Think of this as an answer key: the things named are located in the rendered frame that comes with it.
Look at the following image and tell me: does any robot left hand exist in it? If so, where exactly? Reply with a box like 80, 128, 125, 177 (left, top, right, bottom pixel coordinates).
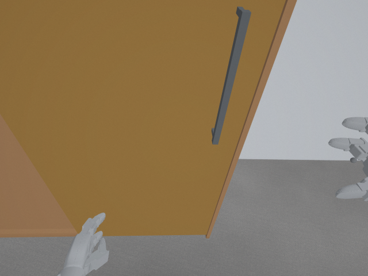
63, 213, 109, 275

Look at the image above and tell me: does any wardrobe door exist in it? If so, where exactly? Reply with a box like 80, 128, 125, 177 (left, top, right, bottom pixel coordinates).
0, 0, 286, 236
0, 114, 74, 229

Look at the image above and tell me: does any robot right hand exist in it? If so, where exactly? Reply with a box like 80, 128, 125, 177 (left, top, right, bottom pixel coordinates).
328, 117, 368, 201

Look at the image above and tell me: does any handle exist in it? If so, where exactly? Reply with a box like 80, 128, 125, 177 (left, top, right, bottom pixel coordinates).
212, 6, 251, 144

